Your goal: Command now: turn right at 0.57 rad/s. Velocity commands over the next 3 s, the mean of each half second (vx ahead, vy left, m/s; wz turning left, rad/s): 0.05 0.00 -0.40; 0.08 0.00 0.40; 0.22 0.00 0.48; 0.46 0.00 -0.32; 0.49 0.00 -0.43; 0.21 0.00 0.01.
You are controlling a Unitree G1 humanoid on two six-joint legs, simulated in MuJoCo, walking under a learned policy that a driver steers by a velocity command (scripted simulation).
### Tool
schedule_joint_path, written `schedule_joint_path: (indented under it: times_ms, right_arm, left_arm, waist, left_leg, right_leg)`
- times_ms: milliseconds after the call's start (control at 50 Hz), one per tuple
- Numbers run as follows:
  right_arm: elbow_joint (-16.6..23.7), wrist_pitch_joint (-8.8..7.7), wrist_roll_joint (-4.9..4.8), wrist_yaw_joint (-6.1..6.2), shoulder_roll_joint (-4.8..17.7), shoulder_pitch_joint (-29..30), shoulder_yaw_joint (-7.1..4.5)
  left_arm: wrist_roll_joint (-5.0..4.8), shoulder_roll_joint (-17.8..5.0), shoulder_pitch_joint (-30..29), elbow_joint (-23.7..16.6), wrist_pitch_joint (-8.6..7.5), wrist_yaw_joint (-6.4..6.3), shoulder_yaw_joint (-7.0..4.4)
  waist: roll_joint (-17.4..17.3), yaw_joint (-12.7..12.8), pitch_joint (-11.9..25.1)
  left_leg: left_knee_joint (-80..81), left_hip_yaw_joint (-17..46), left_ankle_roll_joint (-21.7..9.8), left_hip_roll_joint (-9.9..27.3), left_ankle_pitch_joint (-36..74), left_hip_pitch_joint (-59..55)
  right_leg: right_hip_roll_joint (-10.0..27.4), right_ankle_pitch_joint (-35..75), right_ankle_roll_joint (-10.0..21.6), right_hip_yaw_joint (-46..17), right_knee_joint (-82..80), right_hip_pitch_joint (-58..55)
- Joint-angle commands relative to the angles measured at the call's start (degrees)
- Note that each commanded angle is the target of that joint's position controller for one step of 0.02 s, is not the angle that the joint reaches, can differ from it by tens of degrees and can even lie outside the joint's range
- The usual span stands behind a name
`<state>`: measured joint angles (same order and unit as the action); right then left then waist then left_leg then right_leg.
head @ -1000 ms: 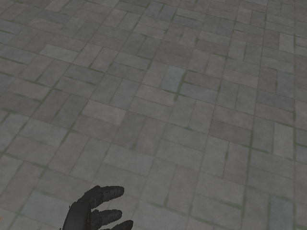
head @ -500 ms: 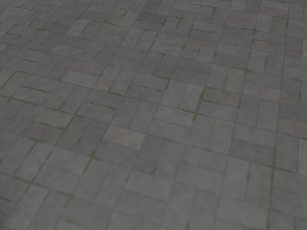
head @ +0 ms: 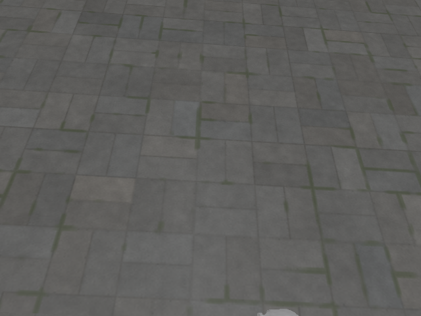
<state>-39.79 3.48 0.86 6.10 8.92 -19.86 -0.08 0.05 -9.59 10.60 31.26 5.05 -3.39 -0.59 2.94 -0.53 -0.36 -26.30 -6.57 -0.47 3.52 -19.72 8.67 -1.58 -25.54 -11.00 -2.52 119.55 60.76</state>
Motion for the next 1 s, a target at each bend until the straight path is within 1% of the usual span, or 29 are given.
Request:
schedule_joint_path:
  times_ms: [20,100,160,180,220,240,260,280,300,320,340,360,380,420,500,560,580,640,660,700,780,800,820,840,860,880,900,920,1000]
  right_arm:
    - [2.81,-0.45,-0.17,1.42,10.78,-2.94,-3.44]
    - [3.29,0.19,-0.56,0.78,11.7,-0.79,-4.5]
    - [2.94,1.54,-1.87,0.42,15.36,-0.47,-5.55]
    - [2.24,1.87,-2.74,0.11,16.79,-1.31,-6.15]
    - [2.0,2.36,-2.6,-0.61,19.46,1.7,-6.73]
    - [-0.4,1.84,-1.69,-1.28,18.86,-0.46,-6.15]
    - [-1.94,1.04,-0.4,-1.66,17.39,-2.88,-5.52]
    - [-1.58,-0.07,-0.44,-2.34,18.91,-0.24,-5.56]
    - [0.32,-1.23,-0.83,-3.15,17.7,2.03,-4.99]
    - [2.9,-2.2,-0.79,-4.41,12.52,6.31,-3.18]
    - [3.46,-3.43,-2.46,-6.29,8.85,7.12,-2.35]
    - [2.31,-3.79,-4.33,-7.4,7.11,8.0,-2.24]
    - [4.36,-4.03,-4.12,-7.39,5.06,8.82,-1.56]
    - [4.49,-4.22,-2.6,-6.87,5.01,4.23,-1.2]
    - [4.42,-2.79,-2.4,-5.04,7.57,-1.12,-2.08]
    - [6.33,-1.81,-1.66,-3.52,7.07,1.32,-2.17]
    - [7.35,-1.06,-1.33,-2.69,7.07,2.13,-2.08]
    - [9.54,0.15,-1.36,-3.32,7.7,8.58,-2.01]
    - [10.34,0.24,-1.32,-4.06,7.11,9.53,-1.78]
    - [10.22,0.87,-1.35,-4.9,7.27,9.25,-2.27]
    - [7.37,1.44,-1.31,-6.41,7.84,1.83,-3.69]
    - [5.73,0.65,-1.39,-6.66,8.07,-2.06,-4.45]
    - [2.91,-0.19,-1.1,-6.67,10.6,-7.71,-5.93]
    - [4.03,-1.06,-0.53,-6.48,14.74,-7.71,-6.79]
    - [8.12,-2.29,-0.05,-6.34,16.88,-2.52,-6.43]
    - [9.85,-3.24,0.13,-5.81,14.43,-0.25,-5.62]
    - [10.73,-3.68,-0.39,-5.44,12.66,2.24,-4.56]
    - [11.54,-3.64,-0.7,-5.12,12.2,3.65,-4.28]
    - [13.5,-4.62,-0.8,-3.11,11.76,6.27,-3.55]
  left_arm:
    - [0.27,-0.78,-11.21,-9.77,-2.29,0.93,0.61]
    - [-0.12,1.15,-14.12,-10.56,-2.85,2.49,1.92]
    - [-1.15,3.11,-19.31,-11.69,-3.22,3.38,3.58]
    - [-2.04,4.29,-20.55,-12.45,-3.21,3.8,3.92]
    - [-1.99,0.42,-18.04,-11.12,-3.06,4.29,2.67]
    - [-0.96,-2.85,-14.16,-7.6,-3.22,4.62,1.32]
    - [-0.98,-5.22,-9.66,-4.87,-3.32,4.1,-0.41]
    - [-1.69,-6.17,-1.31,-2.84,-3.02,3.65,-1.6]
    - [-2.13,-8.05,4.49,-1.12,-2.62,3.06,-2.73]
    - [-1.42,-12.04,5.95,-1.18,-2.55,2.27,-4.16]
    - [1.89,-13.64,2.54,-2.91,-3.63,1.7,-3.84]
    - [2.17,-8.66,3.55,-1.15,-4.44,1.8,-1.68]
    - [1.06,-7.43,4.37,0.97,-5.36,2.51,-1.25]
    - [-0.06,-3.92,0.68,4.59,-6.89,3.47,-1.03]
    - [1.02,-0.56,-1.83,5.96,-8.8,3.14,-0.4]
    - [2.54,-1.58,-0.79,5.33,-7.9,1.62,-0.62]
    - [2.43,-4.45,0.42,5.51,-7.26,0.96,-1.22]
    - [2.15,-8.54,0.31,3.62,-7.14,-0.92,-2.55]
    - [1.22,-10.59,0.45,3.77,-7.46,-1.55,-3.19]
    - [0.45,-12.42,-0.29,3.66,-8.38,-1.86,-3.99]
    - [-0.96,-12.98,-3.62,4.21,-7.2,-0.02,-4.75]
    - [-1.62,-12.62,-5.71,4.42,-6.71,0.54,-4.68]
    - [-1.71,-9.97,-5.08,4.88,-6.12,1.15,-3.9]
    - [-0.1,-4.97,-5.6,2.48,-5.78,1.63,-2.38]
    - [0.23,-6.34,-3.92,-0.78,-6.04,1.63,-2.78]
    - [-0.92,-7.09,-5.43,-0.91,-6.6,2.19,-2.48]
    - [-1.18,-7.66,-6.5,-1.02,-6.92,2.65,-2.26]
    - [-0.33,-6.84,-7.68,-1.06,-6.92,2.49,-1.8]
    - [0.23,-7.37,-10.78,-0.65,-6.77,2.46,-1.62]
  waist:
    - [-10.42,-2.1,0.28]
    - [-8.38,-1.88,1.33]
    - [-9.53,-3.59,0.04]
    - [-14.4,-3.63,-0.13]
    - [-14.04,-1.08,3.59]
    - [-9.86,-0.05,5.84]
    - [-7.26,2.07,10.31]
    - [-10.27,6.7,14.77]
    - [-7.48,9.17,18.14]
    - [4.64,9.62,20.23]
    - [6.83,6.77,23.54]
    - [2.26,6.93,19.44]
    - [2.76,5.27,11.62]
    - [2.15,-0.06,2.07]
    - [1.67,-4.25,-1.56]
    - [4.49,-3.83,-0.99]
    - [7.39,-3.35,-1.69]
    - [8.78,0.2,-1.76]
    - [9.52,0.55,-1.35]
    - [7.5,0.68,-1.05]
    - [2.19,-2.54,-1.41]
    - [-0.37,-5.06,-0.25]
    - [-7.9,-6.83,1.2]
    - [-19.71,-4.27,-1.55]
    - [-24.38,0.33,2.2]
    - [-17.72,-0.45,3.39]
    - [-13.19,-0.07,3.64]
    - [-8.62,0.2,5.07]
    - [-4.67,0.91,8.53]
  left_leg:
    - [9.08,11.82,-13.12,16.75,28.78,-15.84]
    - [8.89,7.24,-11.98,15.28,31.18,-15.7]
    - [14.06,4.84,-12.89,15.97,27.91,-11.67]
    - [15.67,4.76,-12.57,18.58,34.51,-9.16]
    - [13.2,1.11,-11.15,18.81,50.0,-11.23]
    - [8.51,-3.7,-9.99,14.35,65.53,-10.17]
    - [1.23,-7.13,-7.89,9.89,79.09,-5.22]
    - [-5.04,-7.26,-6.87,7.81,75.06,-1.82]
    - [-13.98,-5.14,-5.5,5.69,57.74,8.09]
    - [-35.7,-0.5,-3.42,-0.9,4.06,20.89]
    - [-60.64,11.2,-2.09,-5.38,-2.84,26.84]
    - [-71.76,15.26,-2.24,-5.54,-4.45,28.41]
    - [-75.61,13.52,-2.34,-5.65,-3.91,31.91]
    - [-78.39,14.69,-2.76,-5.77,-1.45,35.05]
    - [-80.77,15.81,-1.54,-7.71,9.48,38.52]
    - [-72.82,13.36,2.03,-6.99,15.46,37.54]
    - [-65.64,9.3,3.04,-6.74,11.53,37.24]
    - [-48.7,3.37,5.22,-2.04,4.84,33.67]
    - [-43.24,3.63,4.69,0.14,2.75,31.38]
    - [-39.24,4.85,2.83,3.13,1.48,28.99]
    - [-22.18,-0.57,-2.38,1.09,-3.21,15.85]
    - [-12.59,-2.59,-4.24,-0.91,2.05,10.22]
    - [-2.87,-2.63,-6.54,-5.5,6.42,3.37]
    - [-0.12,15.76,-11.64,2.64,20.23,-2.4]
    - [9.51,43.64,-21.99,11.63,14.35,-3.91]
    - [12.57,45.97,-23.11,15.04,9.39,-2.31]
    - [9.14,40.07,-20.57,13.78,10.07,-2.07]
    - [6.47,35.9,-18.0,11.88,13.45,-2.32]
    - [3.53,27.0,-13.26,7.91,30.45,-2.87]
  right_leg:
    - [3.06,-1.31,0.04,-3.34,-2.41,16.74]
    - [7.7,0.1,1.03,0.35,-17.17,13.54]
    - [8.43,-8.97,3.38,9.29,-39.31,3.02]
    - [8.32,-17.15,6.17,9.18,-44.7,-3.2]
    - [5.29,-13.12,9.64,12.07,-54.19,-12.56]
    - [0.18,-3.3,12.55,16.36,-59.12,-20.98]
    - [-3.16,3.25,16.1,12.46,-58.33,-30.45]
    - [-5.34,-0.02,18.45,9.47,-62.69,-40.9]
    - [-3.9,-2.08,20.65,1.14,-67.21,-53.47]
    - [4.79,-8.63,25.13,-19.99,-79.5,-59.76]
    - [15.23,-13.74,27.73,-39.98,-87.04,-54.51]
    - [16.77,-11.03,24.74,-35.55,-88.05,-47.18]
    - [15.69,-10.87,22.09,-29.58,-88.9,-41.56]
    - [14.68,-15.63,18.94,-21.85,-86.51,-32.26]
    - [16.93,-11.09,17.62,-13.41,-87.58,-28.7]
    - [17.58,-5.04,17.87,-4.52,-90.03,-29.24]
    - [17.28,-3.99,18.67,-1.63,-93.85,-31.22]
    - [19.55,0.35,18.92,-0.24,-99.18,-36.25]
    - [20.81,0.67,19.02,-0.59,-100.82,-37.74]
    - [23.67,3.59,19.29,-0.82,-101.64,-41.08]
    - [20.96,10.91,18.99,7.05,-95.99,-43.13]
    - [18.61,18.37,18.17,9.94,-88.3,-44.12]
    - [12.64,24.78,16.2,13.64,-72.41,-43.75]
    - [6.93,-2.45,12.36,12.54,-53.72,-27.6]
    - [-1.38,-7.62,8.54,1.83,-44.64,-17.56]
    - [0.18,-5.75,7.38,-2.24,-36.84,-16.74]
    - [1.57,-2.77,7.05,-2.73,-35.53,-15.56]
    - [2.11,-1.75,6.94,-2.39,-35.81,-15.19]
    - [2.85,5.56,7.55,-1.3,-48.92,-19.65]
